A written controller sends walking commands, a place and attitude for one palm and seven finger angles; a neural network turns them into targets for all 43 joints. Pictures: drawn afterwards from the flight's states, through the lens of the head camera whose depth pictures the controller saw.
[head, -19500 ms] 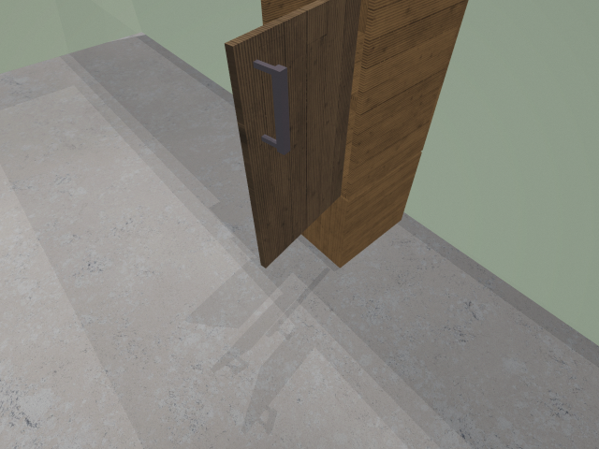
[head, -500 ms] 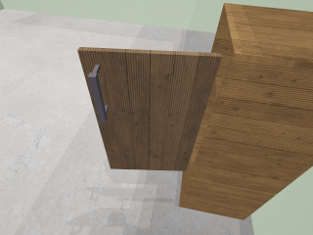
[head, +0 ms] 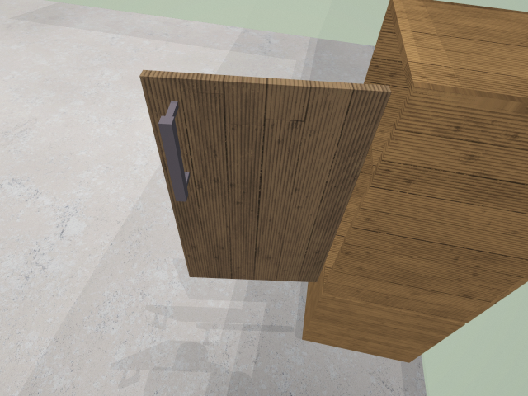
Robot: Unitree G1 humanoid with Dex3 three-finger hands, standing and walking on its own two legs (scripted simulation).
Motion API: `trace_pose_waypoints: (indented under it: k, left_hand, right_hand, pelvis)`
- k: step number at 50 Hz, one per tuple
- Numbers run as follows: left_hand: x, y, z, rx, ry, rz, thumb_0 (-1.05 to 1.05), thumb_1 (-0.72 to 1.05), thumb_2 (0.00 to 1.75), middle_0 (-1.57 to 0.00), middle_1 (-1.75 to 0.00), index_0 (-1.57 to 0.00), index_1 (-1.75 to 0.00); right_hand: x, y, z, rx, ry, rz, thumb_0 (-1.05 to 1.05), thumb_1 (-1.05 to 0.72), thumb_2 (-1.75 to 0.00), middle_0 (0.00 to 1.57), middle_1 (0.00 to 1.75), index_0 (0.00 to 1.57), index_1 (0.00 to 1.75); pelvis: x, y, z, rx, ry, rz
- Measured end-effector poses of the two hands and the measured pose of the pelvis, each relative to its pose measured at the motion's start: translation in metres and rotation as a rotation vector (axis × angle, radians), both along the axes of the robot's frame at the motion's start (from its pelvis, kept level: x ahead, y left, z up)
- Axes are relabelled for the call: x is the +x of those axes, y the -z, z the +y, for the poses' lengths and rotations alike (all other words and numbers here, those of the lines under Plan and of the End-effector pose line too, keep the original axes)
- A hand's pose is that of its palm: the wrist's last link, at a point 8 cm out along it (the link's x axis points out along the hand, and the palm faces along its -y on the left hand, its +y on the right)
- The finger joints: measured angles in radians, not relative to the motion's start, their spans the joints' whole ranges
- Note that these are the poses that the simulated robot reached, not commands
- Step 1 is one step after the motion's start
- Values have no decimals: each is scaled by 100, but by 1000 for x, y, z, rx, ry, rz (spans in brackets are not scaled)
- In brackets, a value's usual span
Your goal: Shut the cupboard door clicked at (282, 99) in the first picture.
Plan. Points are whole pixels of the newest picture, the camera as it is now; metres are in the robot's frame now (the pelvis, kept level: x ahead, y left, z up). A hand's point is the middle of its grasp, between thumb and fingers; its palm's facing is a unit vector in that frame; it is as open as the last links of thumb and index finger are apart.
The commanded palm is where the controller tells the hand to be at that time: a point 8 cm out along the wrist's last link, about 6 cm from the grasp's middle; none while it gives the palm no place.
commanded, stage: come to a stop and stand still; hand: left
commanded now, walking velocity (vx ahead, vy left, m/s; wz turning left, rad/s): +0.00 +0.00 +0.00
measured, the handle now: (177, 154) +0.44 +0.18 +0.13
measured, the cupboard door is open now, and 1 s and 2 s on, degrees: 100 100 100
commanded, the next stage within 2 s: look again from close up in 0.14 s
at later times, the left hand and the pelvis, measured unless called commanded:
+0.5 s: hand out of the picture -0.01 +0.17 -0.18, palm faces +0.02 -0.99 -0.16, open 7.4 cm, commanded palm none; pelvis +0.00 +0.01 +0.00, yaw -1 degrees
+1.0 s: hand (139, 393) +0.14 +0.19 -0.05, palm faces +0.23 -0.95 -0.21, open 7.1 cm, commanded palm +0.10 +0.20 -0.05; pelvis -0.01 -0.01 -0.01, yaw +4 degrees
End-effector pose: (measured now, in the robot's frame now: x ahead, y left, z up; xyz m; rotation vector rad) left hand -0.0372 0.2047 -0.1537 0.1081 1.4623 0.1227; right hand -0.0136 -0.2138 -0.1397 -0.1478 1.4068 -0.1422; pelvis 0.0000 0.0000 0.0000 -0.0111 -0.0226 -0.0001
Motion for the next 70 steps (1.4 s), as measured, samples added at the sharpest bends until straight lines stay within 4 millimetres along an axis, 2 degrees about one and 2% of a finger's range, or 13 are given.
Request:
trace_pose_waypoints:
  k: [19, 29, 43, 45, 48, 51, 53, 55, 58, 62, 64, 67, 70]
  left_hand:
    - [20, 0, 9, 7, 9, -35, 1, 91, 89, -20, -30, -19, -30]
    - [17, -1, 10, 10, 5, -29, 1, 91, 89, -20, -30, -19, -30]
    - [7, -2, 0, 8, 8, -6, 1, 91, 89, -20, -30, -19, -30]
    - [37, -18, 11, 56, -53, -157, 2, 93, 89, -20, -30, -20, -30]
    - [102, -81, 29, 160, -59, -598, 5, 97, 89, -21, -31, -21, -31]
    - [165, -137, 22, 160, -23, -1020, 4, 97, 89, -23, -33, -23, -34]
    - [193, -159, 9, 100, 3, -1260, 4, 96, 89, -25, -36, -25, -36]
    - [206, -167, -5, -2, 31, -1450, 3, 95, 89, -27, -39, -27, -39]
    - [202, -154, -20, -100, 106, -1566, 2, 93, 89, -32, -44, -32, -44]
    - [170, -120, -19, -93, 85, -1410, 1, 92, 89, -40, -51, -39, -51]
    - [152, -114, -12, -32, 34, -1342, 2, 91, 89, -43, -55, -43, -55]
    - [137, -130, -1, 74, -12, -1370, 2, 90, 89, -49, -61, -48, -61]
    - [144, -156, 2, 117, 14, -1488, 3, 90, 90, -54, -67, -54, -67]
  right_hand:
    - [3, 0, 7, -6, 19, -8, 1, -92, -90, 20, 29, 20, 30]
    - [-1, 1, 11, 3, 24, 1, 1, -91, -90, 20, 29, 20, 30]
    - [-7, 2, 10, 20, 27, 15, 1, -91, -90, 20, 29, 20, 30]
    - [-2, -5, 1, -17, 8, -79, 2, -92, -90, 20, 29, 20, 30]
    - [19, -17, -18, -40, -27, -307, 3, -93, -90, 20, 30, 20, 30]
    - [51, -19, -40, -47, -91, -501, 3, -93, -90, 20, 30, 20, 30]
    - [77, -19, -54, -62, -131, -614, 3, -92, -90, 20, 30, 20, 30]
    - [104, -21, -66, -83, -151, -710, 3, -92, -90, 20, 30, 20, 30]
    - [144, -32, -78, -108, -167, -835, 2, -91, -90, 20, 29, 20, 30]
    - [192, -50, -77, -108, -214, -960, 2, -91, -90, 19, 29, 20, 30]
    - [211, -57, -71, -95, -250, -1001, 2, -91, -90, 19, 29, 20, 30]
    - [234, -58, -56, -58, -314, -1031, 2, -91, -90, 19, 29, 20, 30]
    - [246, -48, -41, -8, -365, -1017, 2, -91, -90, 19, 29, 20, 30]
  pelvis:
    - [5, 0, 7, 4, 9, -3]
    - [4, -1, 7, 5, 10, -8]
    - [3, -1, 2, 5, 7, 2]
    - [-1, 0, -1, 4, -17, 6]
    - [-4, 2, -6, 7, -43, 17]
    - [-13, 13, -10, 21, -76, 35]
    - [-20, 26, -13, 25, -76, 65]
    - [-24, 39, -19, 23, -66, 102]
    - [-29, 60, -30, 25, -46, 137]
    - [-26, 74, -42, 22, -50, 153]
    - [-22, 76, -47, 12, -63, 159]
    - [-16, 76, -53, -10, -88, 169]
    - [-10, 75, -58, -29, -109, 180]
